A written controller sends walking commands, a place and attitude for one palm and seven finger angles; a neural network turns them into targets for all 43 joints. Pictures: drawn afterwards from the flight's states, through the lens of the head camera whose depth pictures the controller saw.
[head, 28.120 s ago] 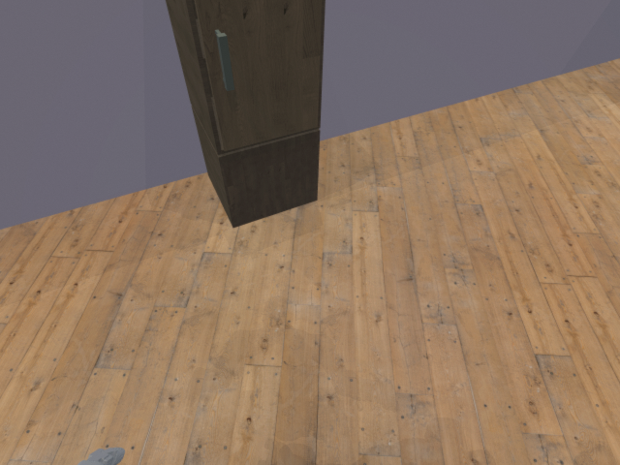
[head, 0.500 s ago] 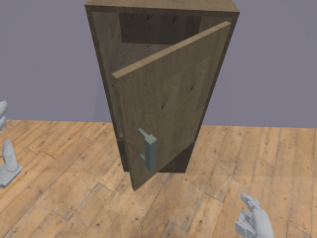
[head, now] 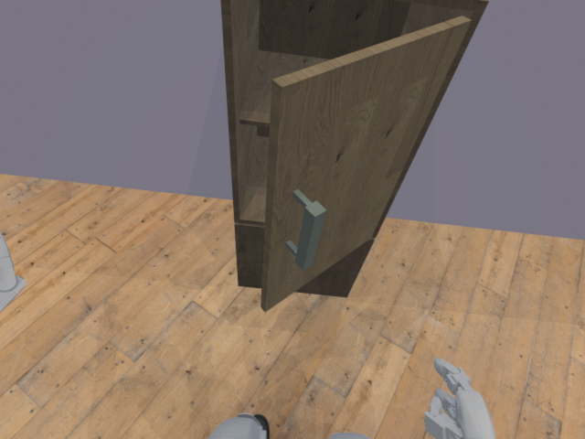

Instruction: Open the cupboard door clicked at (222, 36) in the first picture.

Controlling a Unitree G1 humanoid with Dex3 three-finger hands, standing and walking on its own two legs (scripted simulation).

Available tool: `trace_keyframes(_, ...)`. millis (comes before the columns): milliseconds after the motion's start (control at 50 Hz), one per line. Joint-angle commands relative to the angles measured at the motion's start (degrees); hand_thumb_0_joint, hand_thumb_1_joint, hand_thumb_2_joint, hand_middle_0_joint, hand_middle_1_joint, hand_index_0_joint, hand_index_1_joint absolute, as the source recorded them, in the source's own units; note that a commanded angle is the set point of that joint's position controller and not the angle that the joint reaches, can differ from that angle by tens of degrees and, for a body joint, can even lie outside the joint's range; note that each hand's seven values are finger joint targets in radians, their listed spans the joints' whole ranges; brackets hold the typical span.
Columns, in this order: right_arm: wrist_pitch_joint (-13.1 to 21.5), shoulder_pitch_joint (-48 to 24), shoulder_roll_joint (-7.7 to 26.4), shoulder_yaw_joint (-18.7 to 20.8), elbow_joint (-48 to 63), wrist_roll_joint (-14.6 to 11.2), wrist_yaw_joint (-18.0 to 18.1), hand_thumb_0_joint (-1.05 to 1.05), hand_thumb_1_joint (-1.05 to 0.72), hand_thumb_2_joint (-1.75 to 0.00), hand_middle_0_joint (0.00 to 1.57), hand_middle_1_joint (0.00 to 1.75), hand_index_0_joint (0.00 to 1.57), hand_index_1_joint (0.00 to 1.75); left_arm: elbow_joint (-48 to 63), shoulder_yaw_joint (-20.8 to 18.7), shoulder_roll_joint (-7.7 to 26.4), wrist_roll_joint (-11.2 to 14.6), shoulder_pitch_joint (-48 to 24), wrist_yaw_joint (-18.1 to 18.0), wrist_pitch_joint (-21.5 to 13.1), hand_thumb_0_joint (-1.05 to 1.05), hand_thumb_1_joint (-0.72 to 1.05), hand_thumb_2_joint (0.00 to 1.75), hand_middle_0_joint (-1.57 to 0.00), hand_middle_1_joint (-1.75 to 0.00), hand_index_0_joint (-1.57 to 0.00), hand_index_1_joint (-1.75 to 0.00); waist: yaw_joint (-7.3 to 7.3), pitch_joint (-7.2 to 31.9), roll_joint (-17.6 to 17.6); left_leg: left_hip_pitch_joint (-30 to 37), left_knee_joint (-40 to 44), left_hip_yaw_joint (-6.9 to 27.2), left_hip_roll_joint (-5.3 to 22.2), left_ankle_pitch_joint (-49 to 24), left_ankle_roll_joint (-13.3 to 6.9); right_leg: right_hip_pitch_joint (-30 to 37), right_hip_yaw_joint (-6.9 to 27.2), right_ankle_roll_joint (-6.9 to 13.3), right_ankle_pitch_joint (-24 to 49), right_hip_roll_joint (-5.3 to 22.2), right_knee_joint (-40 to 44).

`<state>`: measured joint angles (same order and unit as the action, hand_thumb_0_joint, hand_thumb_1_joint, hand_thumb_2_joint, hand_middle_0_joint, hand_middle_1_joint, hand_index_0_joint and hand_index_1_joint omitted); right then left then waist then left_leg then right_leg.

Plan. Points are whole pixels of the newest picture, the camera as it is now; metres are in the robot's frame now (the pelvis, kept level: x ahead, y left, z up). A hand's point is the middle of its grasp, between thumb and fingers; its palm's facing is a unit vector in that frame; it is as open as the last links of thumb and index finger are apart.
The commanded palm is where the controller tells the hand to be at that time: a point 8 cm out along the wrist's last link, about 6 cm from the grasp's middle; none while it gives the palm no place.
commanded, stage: step back with the hand held close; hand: left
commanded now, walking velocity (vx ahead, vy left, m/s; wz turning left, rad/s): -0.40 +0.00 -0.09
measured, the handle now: (301, 230) +0.43 +0.01 -0.01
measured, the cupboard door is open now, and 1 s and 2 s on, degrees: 43 43 43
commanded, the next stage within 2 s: stop stepping back and stand still in 0.16 s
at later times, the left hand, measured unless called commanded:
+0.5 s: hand out of the picture +0.12 +0.25 +0.17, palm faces +0.27 -0.83 -0.48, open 7.4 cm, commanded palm +0.05 +0.30 +0.19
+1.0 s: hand out of the picture +0.04 +0.26 +0.19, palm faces +0.33 -0.80 -0.50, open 7.4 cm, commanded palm +0.00 +0.30 +0.19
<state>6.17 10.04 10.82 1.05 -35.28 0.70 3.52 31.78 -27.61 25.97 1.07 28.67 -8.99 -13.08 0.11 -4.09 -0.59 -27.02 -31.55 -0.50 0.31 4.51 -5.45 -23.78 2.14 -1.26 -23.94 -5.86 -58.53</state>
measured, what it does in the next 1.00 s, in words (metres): walks backwards: right foot, then left foot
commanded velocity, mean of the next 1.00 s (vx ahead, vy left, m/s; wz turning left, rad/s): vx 0.04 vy -0.02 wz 0.00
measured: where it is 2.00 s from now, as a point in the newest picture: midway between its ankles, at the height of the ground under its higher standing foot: outside the picture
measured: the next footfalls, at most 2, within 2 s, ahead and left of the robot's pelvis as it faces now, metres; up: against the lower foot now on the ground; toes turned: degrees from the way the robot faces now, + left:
right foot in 0.22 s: -0.17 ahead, -0.11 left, +0.00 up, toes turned -4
left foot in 0.62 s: -0.02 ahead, +0.10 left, +0.00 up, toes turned -5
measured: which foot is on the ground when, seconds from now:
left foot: down 0.00-0.46, up 0.48-0.60, down 0.62-0.92, up 0.94-1.00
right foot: up 0.00-0.20, down 0.22-0.68, up 0.70-0.90, down 0.92-1.00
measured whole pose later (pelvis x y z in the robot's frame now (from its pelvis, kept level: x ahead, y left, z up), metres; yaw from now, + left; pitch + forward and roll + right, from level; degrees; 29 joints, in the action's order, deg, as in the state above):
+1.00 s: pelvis -0.18 +0.02 +0.01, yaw -7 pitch -1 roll +1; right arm 6.5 11.5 9.4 -2.2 -37.2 1.2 3.4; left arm 28.1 -23.1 25.4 2.5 33.1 -7.8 -9.3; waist 2.1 1.9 -0.2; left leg -29.5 -51.1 -1.6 -0.4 18.5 0.5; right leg -10.7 -4.6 6.1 -15.0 -3.3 -26.7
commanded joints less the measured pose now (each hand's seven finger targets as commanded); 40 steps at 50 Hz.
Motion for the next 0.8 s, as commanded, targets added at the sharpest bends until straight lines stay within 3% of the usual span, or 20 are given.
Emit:
trace_keyframes(0, 4.00, -5.05, 7.80, 2.72, 7.54, -0.10, -0.47, 0.00, -0.90, -0.90, 0.20, 0.30, 0.20, 0.30, 13.24, -2.97, 5.84, 1.58, 1.15, -1.33, -2.66, 0.00, 0.90, 0.90, -0.20, -0.30, -0.20, -0.30, 0.45, 12.91, -10.19, 6.72, 24.30, 13.63, 14.63, 24.49, -0.05, 6.56, -3.04, 1.10, -6.47, 1.13, 0.95)
trace_keyframes(100, 3.81, -4.02, 7.54, 2.07, 5.70, 0.54, -0.63, 0.00, -0.90, -0.90, 0.20, 0.30, 0.20, 0.30, 13.62, -2.01, 7.64, 2.85, -1.32, -0.60, -2.49, 0.00, 0.90, 0.90, -0.20, -0.30, -0.20, -0.30, 0.55, 17.53, -14.44, 18.34, 26.74, 8.91, 11.67, 16.18, 6.25, 11.56, -6.70, 3.34, -9.92, -0.09, 25.08)
trace_keyframes(140, 2.63, -3.76, 7.07, 1.88, 5.59, 0.85, -0.81, 0.00, -0.90, -0.90, 0.20, 0.30, 0.20, 0.30, 13.15, -3.99, 9.77, 3.61, -0.61, 0.10, -3.16, 0.00, 0.90, 0.90, -0.20, -0.30, -0.20, -0.30, 1.02, 17.79, -9.71, 23.10, 19.46, 4.85, 9.76, 3.92, 8.56, 11.93, -4.83, 4.86, -2.00, 2.37, 42.03)
trace_keyframes(200, 1.31, -5.66, 6.34, 0.49, 6.06, 0.52, -0.21, 0.00, -0.90, -0.90, 0.20, 0.30, 0.20, 0.30, 14.71, -8.33, 15.88, 3.92, -3.20, -0.13, -4.67, 0.00, 0.90, 0.90, -0.20, -0.30, -0.20, -0.30, 0.41, 14.22, 3.89, 25.41, -5.21, -0.37, 3.81, 6.21, 7.51, -2.50, 7.15, 7.53, 17.06, 19.18, 47.79)
trace_keyframes(220, 2.34, -5.99, 6.61, 0.09, 6.27, 1.18, 0.01, 0.00, -0.90, -0.90, 0.20, 0.30, 0.20, 0.30, 14.71, -9.27, 17.38, 3.05, -5.26, -0.26, -5.03, 0.00, 0.90, 0.90, -0.20, -0.30, -0.20, -0.30, 0.63, 13.90, 2.04, 22.77, -6.88, -1.33, 2.98, 8.83, 7.67, -1.74, 5.91, 7.30, 20.79, 20.52, 45.38)
trace_keyframes(240, 2.66, -5.34, 6.45, 1.13, 5.63, -0.66, 0.68, 0.00, -0.90, -0.90, 0.20, 0.30, 0.20, 0.30, 11.76, -3.51, 11.00, 3.30, -6.51, 0.65, -3.97, 0.00, 0.90, 0.90, -0.20, -0.30, -0.20, -0.30, -0.85, 12.64, 10.31, 21.58, -8.86, -0.04, -0.17, 7.41, 7.39, 0.37, 0.60, 6.42, 25.86, 16.92, 40.99)
trace_keyframes(260, 2.70, -5.56, 7.32, 1.46, 6.49, -1.27, 1.15, 0.00, -0.90, -0.90, 0.20, 0.30, 0.20, 0.30, 11.20, -5.88, 13.06, 3.45, -4.04, 0.69, -2.39, 0.00, 0.90, 0.90, -0.20, -0.30, -0.20, -0.30, -1.12, 13.52, 12.32, 25.13, -8.62, -0.64, 0.54, 2.60, 6.74, -1.44, -1.30, 5.05, 26.89, 15.24, 38.10)
trace_keyframes(300, 1.79, -5.15, 7.61, 0.70, 7.69, -1.35, 1.65, 0.00, -0.90, -0.90, 0.20, 0.30, 0.20, 0.30, 10.12, -5.92, 11.27, 3.97, 0.55, 0.99, 0.10, 0.00, 0.90, 0.90, -0.20, -0.30, -0.20, -0.30, -1.84, 13.29, -3.83, 26.83, 2.65, 4.38, 3.09, -8.80, 4.36, 0.58, -5.54, 1.41, 14.72, 7.45, 29.81)
trace_keyframes(320, 1.97, -6.25, 8.56, 0.59, 8.34, -1.25, 1.63, 0.00, -0.90, -0.90, 0.20, 0.30, 0.20, 0.30, 10.34, -6.28, 11.19, 4.13, 0.09, 1.08, 0.21, 0.00, 0.90, 0.90, -0.20, -0.30, -0.20, -0.30, -0.68, 11.66, -12.49, 21.92, 11.54, 10.53, 6.79, -1.95, 2.48, 4.23, -6.17, 0.17, 3.17, 2.36, 26.97)
trace_keyframes(360, 2.71, -7.46, 9.11, 0.82, 9.81, -0.48, 1.50, 0.00, -0.90, -0.90, 0.20, 0.30, 0.20, 0.30, 9.25, -9.44, 13.32, 4.50, 2.44, 0.64, -0.69, 0.00, 0.90, 0.90, -0.20, -0.30, -0.20, -0.30, 0.76, 8.32, -18.97, 6.70, 31.23, 18.87, 9.03, 37.32, 7.73, 13.47, -7.89, 3.07, -14.91, -2.74, 23.24)
trace_keyframes(380, 2.84, -6.95, 8.47, 0.62, 9.52, 0.15, 1.27, 0.00, -0.90, -0.90, 0.20, 0.30, 0.20, 0.30, 11.22, -9.81, 12.80, 4.29, 3.42, 0.38, -0.85, 0.00, 0.90, 0.90, -0.20, -0.30, -0.20, -0.30, 1.26, 10.29, -20.17, 3.05, 32.86, 17.30, 8.24, 38.29, 11.60, 18.68, -9.28, 4.12, -14.18, -3.94, 23.79)
trace_keyframes(420, 2.38, -4.35, 7.03, 0.98, 9.13, -0.63, 0.39, 0.00, -0.90, -0.90, 0.20, 0.30, 0.20, 0.30, 11.63, -9.74, 12.94, 4.13, 10.31, 1.13, -1.35, 0.00, 0.90, 0.90, -0.20, -0.30, -0.20, -0.30, 1.30, 12.23, -8.85, 5.41, 13.75, 2.97, 0.34, 24.81, 12.09, 18.81, -4.61, 5.90, -13.30, 1.21, 39.95)
trace_keyframes(440, 1.62, -3.26, 6.78, 1.77, 8.95, -1.45, 0.21, 0.00, -0.90, -0.90, 0.20, 0.30, 0.20, 0.30, 12.42, -10.14, 13.66, 4.14, 12.54, 1.36, -1.48, 0.00, 0.90, 0.90, -0.20, -0.30, -0.20, -0.30, 0.03, 10.45, 8.76, 15.78, -14.27, -1.58, -4.46, 13.79, 9.53, -2.58, 10.78, 8.60, -18.28, 14.59, 50.40)
trace_keyframes(460, 1.44, -3.98, 7.59, 2.45, 8.31, -1.28, 0.10, 0.00, -0.90, -0.90, 0.20, 0.30, 0.20, 0.30, 16.22, -11.74, 14.76, 5.17, 9.79, 0.75, -1.37, 0.00, 0.90, 0.90, -0.20, -0.30, -0.20, -0.30, 0.99, 9.20, 17.41, 12.81, -30.49, 2.52, -4.47, 11.94, 8.62, -11.00, 19.76, 13.73, -16.73, 23.38, 52.78)
trace_keyframes(500, 2.20, -2.31, 6.60, 1.16, 6.10, -0.58, 0.35, 0.00, -0.90, -0.90, 0.20, 0.30, 0.20, 0.30, 11.81, -7.37, 10.42, 3.23, 2.45, 0.21, -0.74, 0.00, 0.90, 0.90, -0.20, -0.30, -0.20, -0.30, -1.92, 4.29, 5.97, 2.32, -26.31, 3.90, 2.29, 13.66, 7.07, -3.55, 10.14, 11.21, -5.22, 20.50, 46.26)
trace_keyframes(560, 5.43, -1.19, 8.94, 1.63, 3.59, -0.79, 2.26, 0.00, -0.90, -0.90, 0.20, 0.30, 0.20, 0.30, 6.31, -0.75, 7.05, 0.66, -9.26, -0.65, -1.20, 0.00, 0.90, 0.90, -0.20, -0.30, -0.20, -0.30, -2.32, 1.20, -1.70, 14.03, 0.43, 1.20, 1.89, 9.16, 5.02, 1.19, 2.45, 5.15, 5.51, 13.44, 36.25)
trace_keyframes(620, 7.45, 0.24, 9.81, 1.91, 5.16, -1.13, 2.62, 0.00, -0.90, -0.90, 0.20, 0.30, 0.20, 0.30, 6.48, -1.93, 8.69, 0.05, -9.26, -1.33, -1.95, 0.00, 0.90, 0.90, -0.20, -0.30, -0.20, -0.30, -0.73, 10.02, -10.47, 24.16, 7.34, 14.93, 10.29, -11.96, 1.31, 3.17, -2.47, 0.53, 11.57, 4.76, 22.67)
trace_keyframes(660, 8.14, -0.93, 8.05, 1.59, 4.25, -0.02, 1.90, 0.00, -0.90, -0.90, 0.20, 0.30, 0.20, 0.30, 12.02, -2.16, 9.67, 0.84, -9.74, -0.54, -2.96, 0.00, 0.90, 0.90, -0.20, -0.30, -0.20, -0.30, -1.02, 12.05, -14.56, 21.80, 18.24, 24.70, 14.05, 0.76, 2.78, 2.89, -0.30, 0.40, -6.99, 3.74, 9.56)
trace_keyframes(700, 8.39, -1.89, 7.26, 1.42, 5.27, -0.06, 0.64, 0.00, -0.90, -0.90, 0.20, 0.30, 0.20, 0.30, 13.69, -1.77, 7.67, 0.92, -3.85, -0.65, -2.41, 0.00, 0.90, 0.90, -0.20, -0.30, -0.20, -0.30, -0.51, 10.55, -9.72, 14.50, 22.37, 22.61, 14.45, 20.66, -0.12, 5.51, 0.80, 0.94, -4.11, 4.88, 7.77)
trace_keyframes(780, 6.38, -3.31, 7.02, 0.80, 7.23, 0.43, 0.21, 0.00, -0.90, -0.90, 0.20, 0.30, 0.20, 0.30, 11.66, -3.21, 6.98, 1.24, 7.13, -0.92, -0.36, 0.00, 0.90, 0.90, -0.20, -0.30, -0.20, -0.30, 0.20, 8.83, -14.17, 3.56, 28.06, 10.71, 10.15, 32.60, 4.18, 16.34, -8.06, 2.09, -3.80, 1.44, 17.41)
